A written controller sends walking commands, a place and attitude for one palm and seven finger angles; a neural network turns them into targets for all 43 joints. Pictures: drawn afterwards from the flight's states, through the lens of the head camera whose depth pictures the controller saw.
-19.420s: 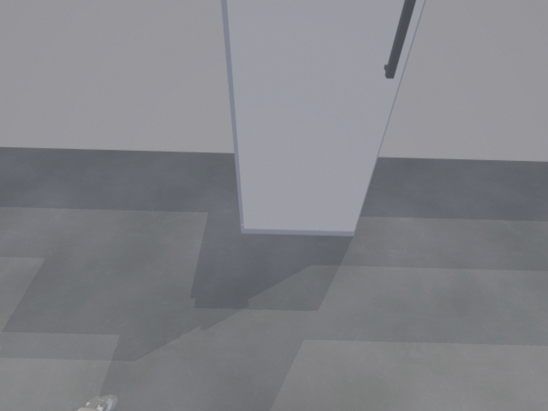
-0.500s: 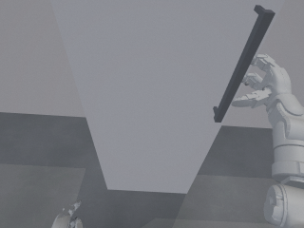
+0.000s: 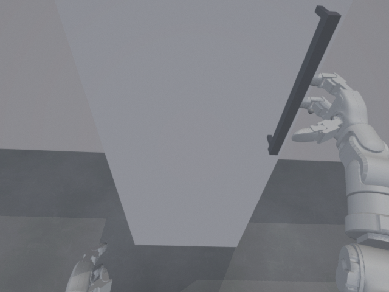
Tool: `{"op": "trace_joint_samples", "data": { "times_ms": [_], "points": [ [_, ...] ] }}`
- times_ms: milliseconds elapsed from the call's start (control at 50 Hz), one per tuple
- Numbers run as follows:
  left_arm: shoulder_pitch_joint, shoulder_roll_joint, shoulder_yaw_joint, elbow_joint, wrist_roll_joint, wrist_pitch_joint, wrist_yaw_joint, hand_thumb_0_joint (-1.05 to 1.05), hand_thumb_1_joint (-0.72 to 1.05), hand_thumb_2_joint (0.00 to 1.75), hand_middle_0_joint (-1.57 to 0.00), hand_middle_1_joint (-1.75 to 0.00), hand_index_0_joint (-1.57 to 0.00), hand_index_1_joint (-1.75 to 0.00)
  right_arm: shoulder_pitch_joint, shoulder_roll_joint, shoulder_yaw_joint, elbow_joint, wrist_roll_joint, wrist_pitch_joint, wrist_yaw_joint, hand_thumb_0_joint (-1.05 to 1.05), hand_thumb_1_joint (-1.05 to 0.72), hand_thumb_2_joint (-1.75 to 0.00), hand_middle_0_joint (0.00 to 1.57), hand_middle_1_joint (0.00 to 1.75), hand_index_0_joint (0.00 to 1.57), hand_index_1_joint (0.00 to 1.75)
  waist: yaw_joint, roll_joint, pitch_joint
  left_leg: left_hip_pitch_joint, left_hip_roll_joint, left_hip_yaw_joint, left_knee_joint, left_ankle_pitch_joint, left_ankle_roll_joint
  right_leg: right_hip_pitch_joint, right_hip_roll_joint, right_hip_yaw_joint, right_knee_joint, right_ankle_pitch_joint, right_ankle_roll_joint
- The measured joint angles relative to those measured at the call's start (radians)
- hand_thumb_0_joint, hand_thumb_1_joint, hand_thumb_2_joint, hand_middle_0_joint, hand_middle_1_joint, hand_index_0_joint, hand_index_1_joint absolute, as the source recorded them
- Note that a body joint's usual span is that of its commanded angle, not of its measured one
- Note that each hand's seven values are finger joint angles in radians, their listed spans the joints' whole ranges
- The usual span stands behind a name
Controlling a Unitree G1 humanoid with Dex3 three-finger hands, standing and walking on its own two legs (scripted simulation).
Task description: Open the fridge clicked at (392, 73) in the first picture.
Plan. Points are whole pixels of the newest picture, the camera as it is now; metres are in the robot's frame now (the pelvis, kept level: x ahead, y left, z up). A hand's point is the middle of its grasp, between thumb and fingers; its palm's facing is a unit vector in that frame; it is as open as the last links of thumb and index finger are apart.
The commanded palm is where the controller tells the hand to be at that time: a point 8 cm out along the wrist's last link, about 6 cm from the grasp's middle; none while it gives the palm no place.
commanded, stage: slide the fingers in behind the handle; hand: right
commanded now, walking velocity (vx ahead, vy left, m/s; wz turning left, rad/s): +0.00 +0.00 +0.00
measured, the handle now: (292, 93) +0.46 -0.16 +0.21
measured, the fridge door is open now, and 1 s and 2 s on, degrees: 0 0 0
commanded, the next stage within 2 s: grip the handle and tug to test in 1.28 s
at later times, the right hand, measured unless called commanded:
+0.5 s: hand (291, 105) +0.41 -0.15 +0.22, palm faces -0.05 +1.00 -0.01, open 14.0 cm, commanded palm +0.39 -0.20 +0.22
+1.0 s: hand (289, 105) +0.40 -0.14 +0.22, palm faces -0.01 +1.00 -0.02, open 14.1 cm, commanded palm +0.38 -0.19 +0.22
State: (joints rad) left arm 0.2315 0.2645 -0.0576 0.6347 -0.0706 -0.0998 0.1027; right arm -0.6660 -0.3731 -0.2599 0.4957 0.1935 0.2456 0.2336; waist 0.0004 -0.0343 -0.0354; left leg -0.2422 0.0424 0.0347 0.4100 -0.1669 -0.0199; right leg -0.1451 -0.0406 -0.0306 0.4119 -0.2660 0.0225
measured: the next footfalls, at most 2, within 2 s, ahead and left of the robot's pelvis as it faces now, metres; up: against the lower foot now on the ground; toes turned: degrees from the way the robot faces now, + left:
none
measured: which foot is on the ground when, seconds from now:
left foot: down 0.00-1.00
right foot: down 0.00-1.00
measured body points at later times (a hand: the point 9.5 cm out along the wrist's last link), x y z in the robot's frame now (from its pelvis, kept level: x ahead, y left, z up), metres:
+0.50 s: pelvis +0.01 +0.00 +0.00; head -0.01 +0.02 +0.45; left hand +0.16 +0.23 -0.10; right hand +0.41 -0.20 +0.22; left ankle +0.03 +0.13 -0.74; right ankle -0.03 -0.13 -0.74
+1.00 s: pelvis +0.00 +0.00 +0.00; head -0.02 +0.02 +0.45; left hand +0.17 +0.23 -0.09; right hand +0.40 -0.19 +0.23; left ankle +0.03 +0.13 -0.74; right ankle -0.03 -0.13 -0.74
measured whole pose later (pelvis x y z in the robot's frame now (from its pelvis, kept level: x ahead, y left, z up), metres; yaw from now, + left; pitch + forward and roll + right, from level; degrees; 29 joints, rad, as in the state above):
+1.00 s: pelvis +0.00 +0.00 +0.00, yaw +0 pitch -1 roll +0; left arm 0.21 0.24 -0.06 0.66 -0.05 -0.06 0.10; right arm -0.68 -0.26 -0.19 0.41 0.17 0.32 0.10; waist -0.01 -0.04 -0.04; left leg -0.22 0.04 0.04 0.41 -0.17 -0.02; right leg -0.12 -0.04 -0.03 0.40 -0.26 0.02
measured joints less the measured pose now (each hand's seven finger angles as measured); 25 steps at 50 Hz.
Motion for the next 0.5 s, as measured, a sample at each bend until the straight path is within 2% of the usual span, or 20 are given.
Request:
{"op": "trace_joint_samples", "data": {
  "times_ms": [100, 180, 320, 500],
  "points": [
    [-0.010, -0.004, -0.005, 0.008, 0.001, -0.002, 0.002, 0.01, 0.91, 0.90, -0.20, -0.30, -0.20, -0.30, -0.024, 0.017, 0.018, 0.003, 0.009, 0.000, -0.004, -0.01, 0.50, -0.30, 0.30, 1.20, 0.30, 1.20, -0.002, 0.001, -0.003, 0.000, 0.003, 0.004, 0.001, -0.003, -0.001, -0.003, 0.002, 0.005, 0.003, -0.002, -0.001],
    [-0.013, -0.009, -0.007, 0.010, 0.004, 0.003, -0.001, 0.01, 0.91, 0.90, -0.20, -0.30, -0.20, -0.30, -0.045, 0.028, 0.026, 0.018, 0.000, 0.017, -0.021, -0.01, 0.50, -0.30, 0.30, 1.21, 0.30, 1.20, 0.003, -0.001, -0.006, -0.005, 0.004, 0.003, 0.005, -0.005, -0.002, -0.006, 0.004, 0.004, 0.003, -0.004, -0.002],
    [0.000, -0.014, -0.004, 0.010, 0.007, 0.021, -0.010, 0.01, 0.91, 0.90, -0.20, -0.30, -0.20, -0.30, -0.004, 0.046, 0.016, -0.024, 0.000, 0.019, -0.038, -0.01, 0.50, -0.30, 0.31, 1.22, 0.30, 1.20, 0.000, -0.009, -0.013, 0.000, 0.004, -0.005, 0.006, -0.011, -0.005, 0.006, 0.004, -0.004, -0.003, -0.008, -0.003],
    [-0.008, -0.015, -0.003, 0.020, 0.009, 0.029, -0.008, 0.01, 0.91, 0.90, -0.20, -0.30, -0.20, -0.30, -0.004, 0.092, 0.055, -0.075, -0.002, 0.049, -0.068, -0.01, 0.50, -0.30, 0.30, 1.21, 0.30, 1.20, -0.004, -0.010, -0.007, 0.012, 0.006, -0.004, 0.007, -0.013, -0.005, 0.018, 0.006, -0.003, -0.003, -0.009, -0.004]
  ]
}}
